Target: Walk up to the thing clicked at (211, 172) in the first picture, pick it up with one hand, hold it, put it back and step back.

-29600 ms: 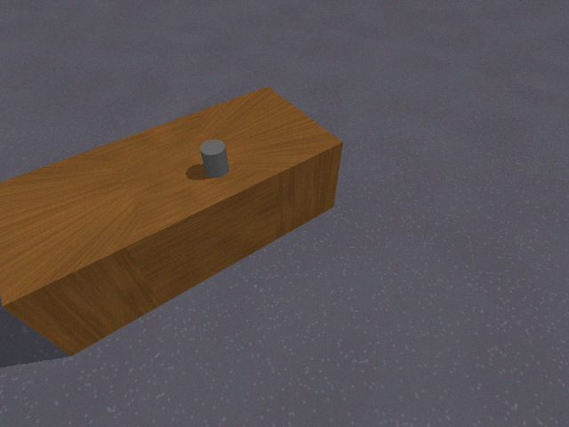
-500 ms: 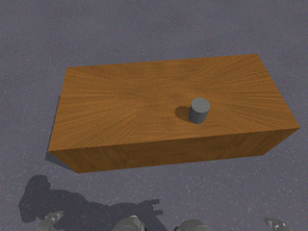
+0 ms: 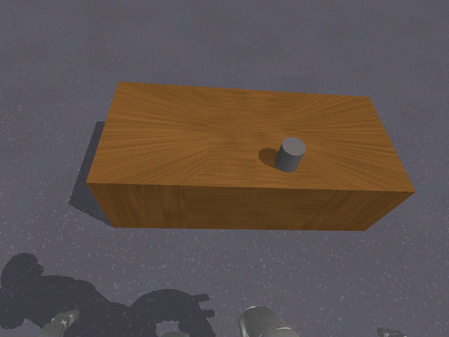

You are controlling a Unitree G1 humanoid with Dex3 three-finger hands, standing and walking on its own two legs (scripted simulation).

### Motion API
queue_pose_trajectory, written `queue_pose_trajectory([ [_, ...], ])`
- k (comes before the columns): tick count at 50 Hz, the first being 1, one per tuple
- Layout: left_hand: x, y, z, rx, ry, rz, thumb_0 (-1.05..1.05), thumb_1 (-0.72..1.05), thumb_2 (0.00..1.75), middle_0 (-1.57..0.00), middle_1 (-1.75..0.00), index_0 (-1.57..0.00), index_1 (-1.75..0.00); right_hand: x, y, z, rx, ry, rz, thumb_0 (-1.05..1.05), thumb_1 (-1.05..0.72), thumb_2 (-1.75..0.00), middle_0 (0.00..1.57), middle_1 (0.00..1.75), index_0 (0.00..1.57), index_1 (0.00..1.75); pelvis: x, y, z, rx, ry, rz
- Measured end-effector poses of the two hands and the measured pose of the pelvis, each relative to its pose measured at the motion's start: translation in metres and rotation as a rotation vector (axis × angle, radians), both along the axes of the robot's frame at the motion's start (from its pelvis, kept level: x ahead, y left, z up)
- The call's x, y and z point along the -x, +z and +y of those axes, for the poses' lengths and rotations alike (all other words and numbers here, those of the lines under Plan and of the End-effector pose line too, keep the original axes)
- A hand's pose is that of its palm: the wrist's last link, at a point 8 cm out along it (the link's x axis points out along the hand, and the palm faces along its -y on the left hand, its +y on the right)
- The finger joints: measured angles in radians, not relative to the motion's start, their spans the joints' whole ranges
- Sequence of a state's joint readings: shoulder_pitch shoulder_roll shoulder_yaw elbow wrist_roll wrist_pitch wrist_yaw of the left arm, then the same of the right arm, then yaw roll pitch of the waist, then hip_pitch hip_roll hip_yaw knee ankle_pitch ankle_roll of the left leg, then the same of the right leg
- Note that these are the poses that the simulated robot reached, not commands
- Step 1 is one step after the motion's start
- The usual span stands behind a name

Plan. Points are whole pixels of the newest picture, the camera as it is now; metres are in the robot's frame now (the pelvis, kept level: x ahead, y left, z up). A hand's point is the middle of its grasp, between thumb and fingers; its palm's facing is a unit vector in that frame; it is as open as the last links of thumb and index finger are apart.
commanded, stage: step back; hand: right
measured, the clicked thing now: (289, 155) +0.74 -0.25 -0.33
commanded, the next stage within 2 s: none
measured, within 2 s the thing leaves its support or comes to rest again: neither
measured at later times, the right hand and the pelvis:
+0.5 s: hand out of the picture -0.09 -0.33 -0.16, palm faces +0.00 +0.91 -0.41, open 7.4 cm; pelvis -0.16 -0.05 -0.01, yaw -2 degrees
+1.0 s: hand out of the picture -0.19 -0.38 -0.14, palm faces -0.02 +0.88 -0.48, open 7.4 cm; pelvis -0.33 -0.09 -0.02, yaw -3 degrees
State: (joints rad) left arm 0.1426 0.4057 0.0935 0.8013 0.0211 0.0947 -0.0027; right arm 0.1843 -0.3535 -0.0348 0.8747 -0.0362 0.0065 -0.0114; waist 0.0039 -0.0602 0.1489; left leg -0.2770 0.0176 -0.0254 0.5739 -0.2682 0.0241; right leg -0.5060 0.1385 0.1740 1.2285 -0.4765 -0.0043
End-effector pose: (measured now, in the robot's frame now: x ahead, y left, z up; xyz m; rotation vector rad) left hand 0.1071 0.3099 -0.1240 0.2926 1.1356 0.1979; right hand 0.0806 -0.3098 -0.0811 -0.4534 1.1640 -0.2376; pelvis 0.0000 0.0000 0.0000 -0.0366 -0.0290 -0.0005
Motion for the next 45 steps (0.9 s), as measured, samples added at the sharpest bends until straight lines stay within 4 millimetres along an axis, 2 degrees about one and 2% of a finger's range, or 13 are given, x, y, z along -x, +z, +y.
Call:
queue_pose_trajectory([
  [5, 0.051, -0.004, 0.004, -0.025, -0.002, 0.075, 0.01, 0.9, 0.9, -0.21, -0.3, -0.2, -0.3, 0.015, 0.006, -0.01, 0.016, -0.002, -0.054, 0.01, -0.9, -0.89, 0.21, 0.3, 0.21, 0.3, 0.03, -0.001, -0.006, -0.004, -0.034, 0.009],
  [10, 0.09, -0.009, -0.008, -0.05, -0.035, 0.126, 0.01, 0.9, 0.9, -0.2, -0.3, -0.2, -0.3, 0.037, -0.003, -0.029, 0.01, -0.002, -0.116, 0.01, -0.9, -0.89, 0.21, 0.3, 0.21, 0.3, 0.066, -0.011, -0.02, -0.021, -0.075, -0.003],
  [14, 0.118, -0.007, -0.028, -0.066, -0.051, 0.114, 0.01, 0.9, 0.9, -0.2, -0.3, -0.2, -0.3, 0.064, -0.022, -0.053, -0.01, -0.019, -0.142, 0.01, -0.9, -0.89, 0.21, 0.3, 0.21, 0.3, 0.098, -0.022, -0.035, 0.0, -0.081, -0.025],
  [19, 0.155, 0.015, -0.049, -0.063, -0.043, 0.083, 0.01, 0.9, 0.9, -0.21, -0.3, -0.21, -0.3, 0.111, -0.031, -0.062, -0.051, -0.065, -0.087, 0.01, -0.9, -0.89, 0.21, 0.3, 0.2, 0.3, 0.125, -0.011, -0.045, -0.062, -0.072, -0.019],
  [22, 0.164, 0.024, -0.052, -0.074, -0.036, 0.062, 0.01, 0.9, 0.9, -0.21, -0.3, -0.21, -0.3, 0.142, -0.031, -0.063, -0.061, -0.068, -0.048, 0.01, -0.9, -0.89, 0.21, 0.3, 0.2, 0.3, 0.14, -0.006, -0.046, -0.072, -0.052, 0.002],
  [25, 0.163, 0.026, -0.05, -0.089, -0.046, 0.011, 0.01, 0.9, 0.9, -0.21, -0.3, -0.21, -0.3, 0.174, -0.036, -0.061, -0.054, -0.061, 0.006, 0.01, -0.9, -0.89, 0.21, 0.3, 0.2, 0.3, 0.158, -0.007, -0.046, -0.059, -0.027, 0.017],
  [30, 0.164, 0.01, -0.04, -0.079, -0.04, -0.096, 0.01, 0.9, 0.9, -0.21, -0.3, -0.21, -0.3, 0.219, -0.042, -0.05, -0.028, -0.02, 0.081, 0.01, -0.9, -0.89, 0.21, 0.3, 0.2, 0.3, 0.194, -0.021, -0.043, -0.042, 0.043, 0.012],
  [33, 0.178, 0.001, -0.043, -0.047, -0.02, -0.105, 0.01, 0.9, 0.9, -0.21, -0.3, -0.2, -0.3, 0.241, -0.035, -0.041, -0.032, -0.007, 0.096, 0.01, -0.9, -0.89, 0.21, 0.3, 0.2, 0.3, 0.215, -0.019, -0.044, -0.07, 0.03, -0.013],
  [36, 0.202, 0.001, -0.053, -0.009, -0.014, -0.067, 0.01, 0.9, 0.9, -0.2, -0.3, -0.2, -0.3, 0.255, -0.021, -0.042, -0.021, 0.001, 0.077, 0.01, -0.9, -0.89, 0.21, 0.3, 0.21, 0.3, 0.231, -0.01, -0.047, -0.017, 0.051, -0.009],
  [39, 0.23, 0.001, -0.058, 0.011, -0.005, -0.044, 0.01, 0.9, 0.9, -0.21, -0.3, -0.2, -0.3, 0.259, -0.009, -0.05, 0.003, 0.009, 0.036, 0.01, -0.9, -0.89, 0.21, 0.3, 0.21, 0.3, 0.247, -0.004, -0.052, -0.011, 0.028, 0.009],
  [45, 0.298, -0.009, -0.067, -0.021, -0.016, 0.046, 0.01, 0.9, 0.9, -0.21, -0.3, -0.2, -0.3, 0.26, 0.0, -0.078, 0.031, 0.034, -0.08, 0.01, -0.9, -0.89, 0.21, 0.3, 0.21, 0.3, 0.291, -0.009, -0.07, -0.018, -0.015, 0.015],
])
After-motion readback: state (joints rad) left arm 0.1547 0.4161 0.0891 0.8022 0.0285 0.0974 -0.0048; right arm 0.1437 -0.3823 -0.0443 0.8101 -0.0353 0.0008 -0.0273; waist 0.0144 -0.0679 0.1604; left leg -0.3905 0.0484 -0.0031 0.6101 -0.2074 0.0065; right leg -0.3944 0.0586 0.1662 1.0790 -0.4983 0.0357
